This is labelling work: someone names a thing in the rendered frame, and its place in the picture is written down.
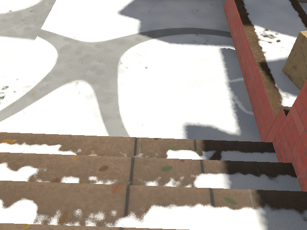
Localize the stairs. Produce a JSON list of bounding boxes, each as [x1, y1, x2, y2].
[[0, 132, 307, 230]]

